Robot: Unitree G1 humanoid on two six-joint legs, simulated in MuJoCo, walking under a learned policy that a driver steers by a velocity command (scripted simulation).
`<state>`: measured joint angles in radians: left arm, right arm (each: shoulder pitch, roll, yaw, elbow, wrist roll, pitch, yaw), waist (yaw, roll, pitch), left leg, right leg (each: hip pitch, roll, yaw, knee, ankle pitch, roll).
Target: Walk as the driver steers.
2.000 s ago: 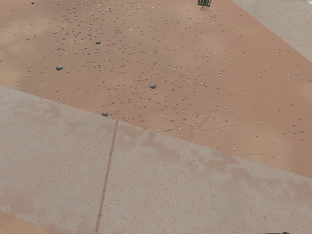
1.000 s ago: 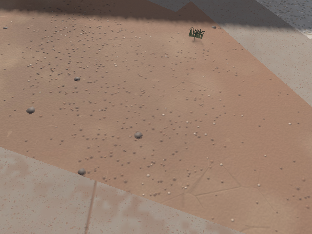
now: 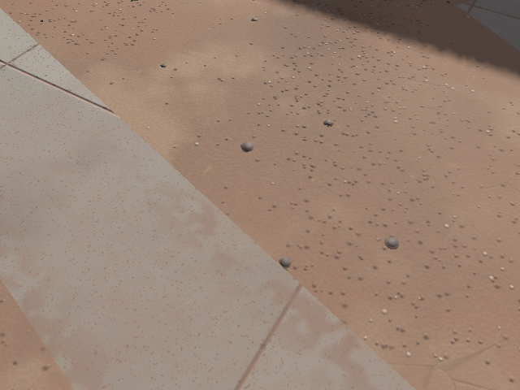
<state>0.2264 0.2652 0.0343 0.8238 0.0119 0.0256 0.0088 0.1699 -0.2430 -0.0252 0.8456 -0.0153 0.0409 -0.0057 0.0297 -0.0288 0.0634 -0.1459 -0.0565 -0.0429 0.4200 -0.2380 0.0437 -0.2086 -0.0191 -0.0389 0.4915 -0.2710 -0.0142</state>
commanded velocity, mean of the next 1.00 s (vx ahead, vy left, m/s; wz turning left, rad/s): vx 0.09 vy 0.00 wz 0.03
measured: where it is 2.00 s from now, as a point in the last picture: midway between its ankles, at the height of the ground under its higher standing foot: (294, 352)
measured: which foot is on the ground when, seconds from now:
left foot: down 0.00-0.92, up 0.94-1.00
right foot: down 0.00-1.00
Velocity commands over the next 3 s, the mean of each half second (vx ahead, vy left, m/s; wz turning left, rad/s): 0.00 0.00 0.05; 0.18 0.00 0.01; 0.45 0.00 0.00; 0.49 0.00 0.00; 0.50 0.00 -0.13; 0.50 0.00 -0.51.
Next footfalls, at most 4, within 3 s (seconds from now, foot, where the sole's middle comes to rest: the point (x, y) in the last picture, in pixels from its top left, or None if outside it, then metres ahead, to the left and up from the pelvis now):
1.40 left None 0.45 0.02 -0.78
1.94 right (323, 292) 0.76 -0.14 -0.78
2.48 left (263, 206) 1.06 0.04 -0.78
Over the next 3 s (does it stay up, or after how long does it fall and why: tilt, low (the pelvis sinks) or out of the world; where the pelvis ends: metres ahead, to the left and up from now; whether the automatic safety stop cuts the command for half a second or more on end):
stays up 1.15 -0.10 -0.02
